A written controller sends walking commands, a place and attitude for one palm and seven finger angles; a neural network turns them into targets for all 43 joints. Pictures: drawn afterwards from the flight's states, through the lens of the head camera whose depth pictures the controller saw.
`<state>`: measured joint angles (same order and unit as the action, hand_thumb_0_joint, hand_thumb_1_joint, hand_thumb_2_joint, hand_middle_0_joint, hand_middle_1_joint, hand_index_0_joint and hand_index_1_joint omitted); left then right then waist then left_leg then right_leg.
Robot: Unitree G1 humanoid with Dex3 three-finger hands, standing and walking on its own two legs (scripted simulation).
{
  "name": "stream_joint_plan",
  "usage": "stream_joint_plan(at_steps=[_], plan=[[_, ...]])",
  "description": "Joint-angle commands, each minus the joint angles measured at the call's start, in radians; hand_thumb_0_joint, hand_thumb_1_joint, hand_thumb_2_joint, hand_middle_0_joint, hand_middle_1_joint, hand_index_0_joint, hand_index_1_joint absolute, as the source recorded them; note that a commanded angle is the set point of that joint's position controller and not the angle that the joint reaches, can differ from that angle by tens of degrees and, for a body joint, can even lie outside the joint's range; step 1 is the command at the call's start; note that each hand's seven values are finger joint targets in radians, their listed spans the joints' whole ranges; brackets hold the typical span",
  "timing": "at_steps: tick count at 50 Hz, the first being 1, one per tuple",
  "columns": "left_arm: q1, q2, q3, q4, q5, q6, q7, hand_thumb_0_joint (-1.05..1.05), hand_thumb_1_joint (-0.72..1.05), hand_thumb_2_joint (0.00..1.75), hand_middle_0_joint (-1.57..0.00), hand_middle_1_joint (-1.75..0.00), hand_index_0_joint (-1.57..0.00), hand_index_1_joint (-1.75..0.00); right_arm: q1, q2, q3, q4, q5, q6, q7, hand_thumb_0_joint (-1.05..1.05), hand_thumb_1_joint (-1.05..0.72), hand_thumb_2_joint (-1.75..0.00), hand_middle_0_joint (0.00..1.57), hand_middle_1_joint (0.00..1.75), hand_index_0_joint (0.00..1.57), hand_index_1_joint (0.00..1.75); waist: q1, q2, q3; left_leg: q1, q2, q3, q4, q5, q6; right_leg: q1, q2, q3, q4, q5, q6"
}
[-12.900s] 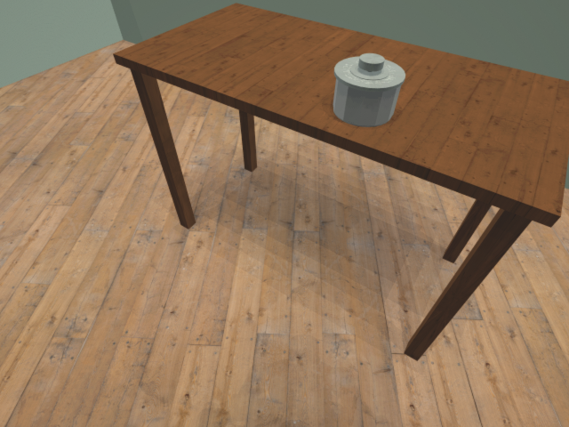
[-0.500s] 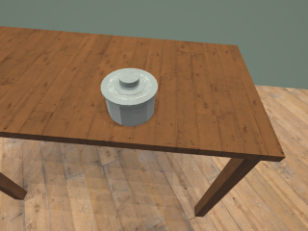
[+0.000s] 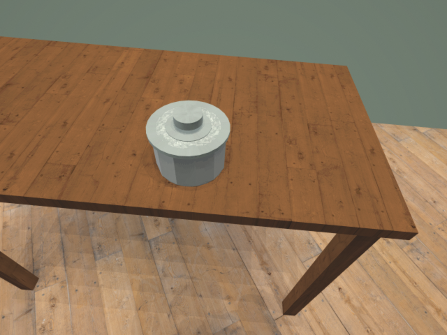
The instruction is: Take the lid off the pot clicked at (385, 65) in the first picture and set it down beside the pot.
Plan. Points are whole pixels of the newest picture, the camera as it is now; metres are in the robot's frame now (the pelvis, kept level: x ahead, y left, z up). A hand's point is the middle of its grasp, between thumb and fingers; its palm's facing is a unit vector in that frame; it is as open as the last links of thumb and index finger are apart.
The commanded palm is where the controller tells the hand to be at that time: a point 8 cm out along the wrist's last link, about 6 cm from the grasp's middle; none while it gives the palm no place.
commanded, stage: lift the closed hand beside the body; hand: left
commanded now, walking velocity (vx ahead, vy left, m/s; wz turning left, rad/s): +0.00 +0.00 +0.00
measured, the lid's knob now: (188, 117) +0.45 +0.10 +0.15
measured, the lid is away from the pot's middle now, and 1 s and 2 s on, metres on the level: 0.00 0.00 0.00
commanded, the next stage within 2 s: raise the hand higher, near the body in 0.68 s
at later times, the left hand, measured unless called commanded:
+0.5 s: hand out of the picture +0.11 +0.19 +0.01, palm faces +0.26 -0.93 -0.26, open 4.1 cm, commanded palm +0.07 +0.24 +0.04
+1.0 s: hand (60, 313) +0.13 +0.22 +0.10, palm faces +0.31 -0.84 -0.45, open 3.1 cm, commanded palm +0.07 +0.25 +0.13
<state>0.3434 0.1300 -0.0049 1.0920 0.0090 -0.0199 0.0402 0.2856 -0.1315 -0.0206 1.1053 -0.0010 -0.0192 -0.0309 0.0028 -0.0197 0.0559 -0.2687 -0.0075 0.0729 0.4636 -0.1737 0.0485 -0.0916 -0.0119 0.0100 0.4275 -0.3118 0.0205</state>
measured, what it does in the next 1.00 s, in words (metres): stands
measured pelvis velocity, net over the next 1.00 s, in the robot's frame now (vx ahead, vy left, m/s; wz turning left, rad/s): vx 0.00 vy -0.02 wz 0.02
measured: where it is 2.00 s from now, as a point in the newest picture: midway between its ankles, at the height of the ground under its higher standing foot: outside the picture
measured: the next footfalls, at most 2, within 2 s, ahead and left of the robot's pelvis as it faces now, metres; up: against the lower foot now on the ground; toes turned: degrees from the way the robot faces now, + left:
none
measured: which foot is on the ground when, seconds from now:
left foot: down 0.00-1.00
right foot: down 0.00-1.00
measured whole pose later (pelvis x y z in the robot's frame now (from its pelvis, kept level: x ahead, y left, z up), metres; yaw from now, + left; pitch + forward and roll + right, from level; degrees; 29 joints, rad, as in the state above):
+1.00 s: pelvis +0.00 -0.02 +0.00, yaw +1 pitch -4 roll -1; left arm 0.73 0.33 0.23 -0.41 -0.04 -0.09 0.07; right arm 0.21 -0.20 0.00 0.62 0.02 -0.12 -0.08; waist 0.06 0.06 0.03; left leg -0.21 0.02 0.04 0.44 -0.16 0.02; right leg -0.01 0.02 -0.02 0.38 -0.30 -0.01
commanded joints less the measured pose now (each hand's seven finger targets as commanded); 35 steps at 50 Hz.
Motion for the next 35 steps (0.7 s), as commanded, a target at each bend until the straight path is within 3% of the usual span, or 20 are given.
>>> stream_joint_plan(at_steps=[1, 2, 3, 4, 5, 6, 7, 8, 10, 11, 13, 15, 17, 20, 21, 24, 27, 30, 33, 35], plan=[[0.109, 0.076, 0.017, -0.014, 0.004, -0.005, 0.006, 0.00, 0.90, 0.90, -0.20, -0.30, -0.20, -0.30, 0.059, -0.088, -0.013, -0.033, 0.001, -0.014, 0.004, 0.00, -0.90, -0.90, 0.20, 0.30, 0.20, 0.30, -0.002, 0.007, 0.029, 0.084, 0.112, -0.136, -0.096, 0.013, -0.003, -0.131, -0.078, 0.046, -0.093, 0.127, -0.051], [0.110, 0.076, 0.017, -0.012, 0.004, -0.005, 0.006, 0.00, 0.90, 0.90, -0.20, -0.30, -0.20, -0.30, 0.060, -0.086, -0.013, -0.031, 0.000, -0.013, 0.004, 0.00, -0.90, -0.90, 0.20, 0.30, 0.20, 0.30, -0.003, 0.016, 0.028, 0.087, 0.112, -0.135, -0.099, 0.008, -0.004, -0.135, -0.078, 0.047, -0.092, 0.120, -0.052], [0.104, 0.113, 0.012, -0.006, 0.028, -0.024, 0.038, 0.00, 0.90, 0.90, -0.20, -0.30, -0.20, -0.30, -0.034, -0.140, -0.001, -0.099, -0.004, -0.018, 0.010, 0.00, -0.90, -0.90, 0.20, 0.30, 0.20, 0.30, 0.013, 0.041, 0.030, 0.054, 0.104, -0.123, 0.083, 0.184, -0.027, -0.158, -0.099, 0.092, -0.103, 0.307, -0.051], [-0.552, 0.235, -0.064, -1.360, -0.102, -0.189, 0.041, 0.00, 0.90, 0.90, -0.24, -0.35, -0.24, -0.35, -0.012, -0.255, -0.016, -0.428, 0.072, -0.191, 0.007, 0.00, -0.90, -0.90, 0.20, 0.30, 0.20, 0.30, -0.021, 0.202, -0.440, 0.306, 0.029, -0.139, -0.057, 0.125, -0.057, -0.094, -0.027, -0.018, -0.008, 0.217, -0.052], [-0.403, 0.331, -0.002, -1.343, -0.069, -0.133, 0.118, 0.00, 0.90, 0.90, -0.29, -0.40, -0.29, -0.40, -0.104, -0.198, 0.014, -0.404, 0.099, -0.277, -0.032, 0.00, -0.90, -0.90, 0.20, 0.30, 0.20, 0.30, -0.022, 0.249, -0.396, 0.339, 0.046, -0.114, -0.036, 0.038, -0.052, -0.137, -0.005, -0.023, 0.028, 0.177, -0.062], [-0.188, 0.219, -0.043, -1.231, -0.051, -0.068, 0.142, 0.00, 0.90, 0.90, -0.33, -0.44, -0.33, -0.44, -0.100, -0.209, 0.009, -0.368, 0.082, -0.301, -0.053, 0.00, -0.90, -0.90, 0.20, 0.30, 0.20, 0.30, -0.004, 0.268, -0.381, 0.266, 0.061, -0.134, -0.089, -0.054, -0.074, -0.132, -0.010, -0.043, 0.013, 0.118, -0.070], [0.103, 0.044, -0.109, -1.059, -0.053, 0.028, 0.154, 0.00, 0.90, 0.90, -0.38, -0.49, -0.38, -0.49, -0.108, -0.170, 0.009, -0.337, 0.103, -0.301, -0.046, 0.00, -0.90, -0.90, 0.20, 0.30, 0.20, 0.30, -0.001, 0.212, -0.245, 0.204, 0.062, -0.169, -0.128, -0.086, -0.061, -0.148, -0.014, -0.061, 0.002, 0.113, -0.062], [0.121, 0.023, -0.114, -1.108, -0.055, 0.045, 0.154, 0.00, 0.90, 0.90, -0.42, -0.54, -0.42, -0.54, -0.107, -0.181, 0.017, -0.358, 0.080, -0.304, -0.033, 0.00, -0.90, -0.90, 0.20, 0.30, 0.20, 0.30, 0.010, 0.165, -0.173, 0.210, 0.047, -0.186, -0.152, -0.072, -0.058, -0.130, 0.000, -0.080, -0.015, 0.118, -0.056], [0.280, -0.112, -0.245, -0.999, -0.013, 0.042, 0.116, 0.00, 0.90, 0.90, -0.51, -0.64, -0.51, -0.64, -0.152, -0.192, 0.014, -0.431, 0.060, -0.313, -0.005, 0.00, -0.90, -0.90, 0.20, 0.30, 0.20, 0.30, 0.003, 0.031, -0.026, 0.159, 0.046, -0.175, -0.139, -0.057, -0.035, -0.186, 0.010, -0.095, -0.051, 0.092, -0.047], [0.335, -0.108, -0.227, -0.903, 0.000, 0.052, 0.100, 0.00, 0.90, 0.90, -0.55, -0.68, -0.55, -0.68, -0.139, -0.199, -0.006, -0.452, 0.047, -0.289, 0.012, 0.00, -0.90, -0.90, 0.20, 0.30, 0.20, 0.30, 0.009, -0.064, 0.029, 0.106, 0.052, -0.169, -0.133, -0.046, -0.033, -0.207, 0.018, -0.107, -0.056, 0.069, -0.047], [0.470, 0.052, -0.028, -0.915, 0.006, 0.035, 0.070, 0.00, 0.90, 0.90, -0.64, -0.78, -0.64, -0.78, -0.191, -0.202, -0.043, -0.506, 0.038, -0.230, 0.025, 0.00, -0.90, -0.90, 0.20, 0.30, 0.20, 0.30, 0.054, -0.187, 0.060, 0.057, 0.056, -0.132, -0.124, -0.014, -0.042, -0.211, 0.022, -0.106, -0.069, 0.057, -0.045], [0.591, 0.229, 0.205, -0.948, -0.014, -0.002, 0.061, 0.00, 0.90, 0.90, -0.73, -0.88, -0.73, -0.88, -0.234, -0.192, -0.064, -0.559, 0.046, -0.181, 0.021, 0.00, -0.90, -0.90, 0.20, 0.30, 0.20, 0.30, 0.099, -0.202, 0.055, 0.025, 0.049, -0.090, -0.115, 0.013, -0.055, -0.168, 0.009, -0.104, -0.079, 0.052, -0.049], [0.415, 0.254, 0.196, -1.235, -0.032, -0.058, 0.045, 0.00, 0.90, 0.90, -0.82, -0.97, -0.82, -0.97, -0.250, -0.185, -0.041, -0.658, 0.044, -0.168, 0.016, 0.00, -0.90, -0.90, 0.20, 0.30, 0.20, 0.30, 0.082, -0.115, -0.003, 0.066, 0.033, -0.067, -0.107, -0.007, -0.051, -0.165, 0.003, -0.077, -0.075, 0.049, -0.041], [0.213, 0.273, 0.178, -1.489, -0.032, -0.104, 0.050, 0.00, 0.90, 0.90, -0.95, -1.12, -0.95, -1.12, -0.238, -0.172, -0.021, -0.699, 0.027, -0.167, -0.008, 0.00, -0.90, -0.90, 0.20, 0.30, 0.20, 0.30, 0.039, 0.139, -0.048, 0.157, 0.032, -0.045, -0.083, -0.040, -0.039, -0.192, -0.007, -0.046, -0.112, 0.060, -0.035], [0.190, 0.216, 0.121, -1.507, -0.035, -0.105, 0.047, 0.00, 0.90, 0.90, -0.99, -1.16, -0.99, -1.16, -0.232, -0.168, -0.007, -0.709, 0.020, -0.167, -0.013, 0.00, -0.90, -0.90, 0.20, 0.30, 0.20, 0.30, 0.020, 0.172, -0.034, 0.167, 0.029, -0.051, -0.082, -0.053, -0.038, -0.209, -0.005, -0.046, -0.125, 0.053, -0.035], [0.201, 0.173, 0.082, -1.491, -0.043, -0.097, 0.038, 0.00, 0.90, 0.90, -1.12, -1.31, -1.12, -1.31, -0.199, -0.177, 0.002, -0.714, 0.012, -0.162, -0.024, 0.00, -0.90, -0.90, 0.20, 0.30, 0.20, 0.30, 0.007, 0.146, -0.033, 0.212, 0.030, -0.066, -0.076, -0.069, -0.030, -0.223, 0.004, -0.051, -0.138, 0.038, -0.033], [0.234, 0.207, 0.131, -1.501, -0.049, -0.098, 0.034, 0.00, 0.90, 0.90, -1.26, -1.45, -1.26, -1.45, -0.201, -0.187, -0.003, -0.722, 0.008, -0.151, -0.034, 0.00, -0.90, -0.90, 0.20, 0.30, 0.20, 0.30, 0.016, 0.040, -0.047, 0.218, 0.026, -0.062, -0.062, -0.050, -0.021, -0.216, 0.008, -0.052, -0.160, 0.031, -0.028], [0.250, 0.311, 0.242, -1.605, -0.052, -0.111, 0.045, 0.00, 0.90, 0.90, -1.30, -1.50, -1.30, -1.50, -0.221, -0.185, -0.004, -0.720, 0.005, -0.151, -0.044, 0.00, -0.90, -0.90, 0.20, 0.30, 0.20, 0.30, 0.042, 0.080, -0.087, 0.243, 0.022, -0.053, -0.047, 0.012, -0.020, -0.184, 0.005, -0.044, -0.164, 0.074, -0.032], [0.296, 0.264, 0.224, -1.615, -0.055, -0.108, 0.043, 0.00, 0.90, 0.90, -1.30, -1.50, -1.30, -1.50, -0.239, -0.165, 0.006, -0.716, 0.004, -0.156, -0.050, 0.00, -0.90, -0.90, 0.20, 0.30, 0.20, 0.30, 0.047, 0.064, -0.073, 0.243, 0.023, -0.059, -0.057, 0.046, -0.019, -0.166, 0.002, -0.048, -0.159, 0.099, -0.029], [0.331, 0.299, 0.276, -1.602, -0.050, -0.103, 0.044, 0.00, 0.90, 0.90, -1.30, -1.50, -1.30, -1.50, -0.251, -0.170, -0.001, -0.702, 0.007, -0.151, -0.046, 0.00, -0.90, -0.90, 0.20, 0.30, 0.20, 0.30, 0.060, 0.050, -0.045, 0.233, 0.024, -0.058, -0.051, 0.062, -0.021, -0.172, 0.007, -0.047, -0.171, 0.116, -0.030]])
